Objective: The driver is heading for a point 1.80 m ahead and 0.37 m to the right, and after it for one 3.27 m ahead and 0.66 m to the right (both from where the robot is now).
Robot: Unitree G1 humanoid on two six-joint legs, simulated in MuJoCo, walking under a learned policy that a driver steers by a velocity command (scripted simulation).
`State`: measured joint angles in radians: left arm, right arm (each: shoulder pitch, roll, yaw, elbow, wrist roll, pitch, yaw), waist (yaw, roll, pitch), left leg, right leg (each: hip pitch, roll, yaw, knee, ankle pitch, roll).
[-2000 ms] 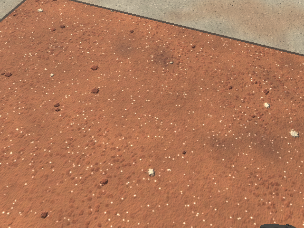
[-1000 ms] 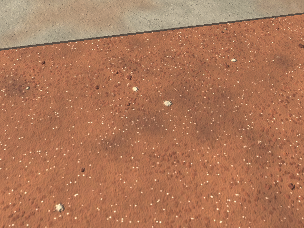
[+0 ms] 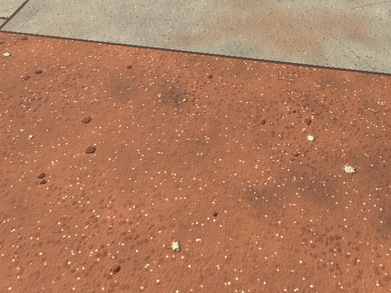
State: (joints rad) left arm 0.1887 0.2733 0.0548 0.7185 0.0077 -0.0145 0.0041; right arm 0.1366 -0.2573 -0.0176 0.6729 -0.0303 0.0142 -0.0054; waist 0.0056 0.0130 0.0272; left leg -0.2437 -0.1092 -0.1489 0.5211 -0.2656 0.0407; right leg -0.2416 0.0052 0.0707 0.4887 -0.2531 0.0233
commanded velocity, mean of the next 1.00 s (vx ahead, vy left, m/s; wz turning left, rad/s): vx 0.32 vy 0.00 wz -0.30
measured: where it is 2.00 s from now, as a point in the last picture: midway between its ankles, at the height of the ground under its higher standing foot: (284, 198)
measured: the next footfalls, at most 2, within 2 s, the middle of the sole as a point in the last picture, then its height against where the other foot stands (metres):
right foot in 0.56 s outside the picture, level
left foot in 1.10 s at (260, 271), level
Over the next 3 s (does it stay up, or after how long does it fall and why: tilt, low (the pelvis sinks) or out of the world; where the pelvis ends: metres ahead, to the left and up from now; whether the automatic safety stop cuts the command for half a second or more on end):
stays up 1.39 -0.33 0.00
